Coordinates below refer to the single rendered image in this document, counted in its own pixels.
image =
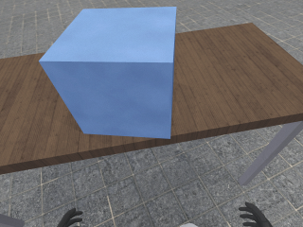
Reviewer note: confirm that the robot left hand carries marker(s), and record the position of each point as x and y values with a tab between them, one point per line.
66	220

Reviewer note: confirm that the robot right hand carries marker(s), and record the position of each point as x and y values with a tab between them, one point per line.
258	217

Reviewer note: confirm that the table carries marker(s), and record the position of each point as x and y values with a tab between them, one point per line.
226	79

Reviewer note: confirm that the carton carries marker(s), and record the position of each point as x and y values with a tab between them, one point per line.
114	70

